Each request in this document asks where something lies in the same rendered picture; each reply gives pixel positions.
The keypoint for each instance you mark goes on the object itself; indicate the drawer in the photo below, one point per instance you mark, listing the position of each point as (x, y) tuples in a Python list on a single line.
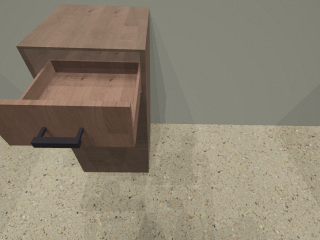
[(100, 96)]

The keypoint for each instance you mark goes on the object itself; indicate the cabinet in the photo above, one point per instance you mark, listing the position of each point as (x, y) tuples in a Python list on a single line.
[(99, 33)]

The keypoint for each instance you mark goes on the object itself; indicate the handle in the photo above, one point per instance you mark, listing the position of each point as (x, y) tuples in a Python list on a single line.
[(57, 142)]

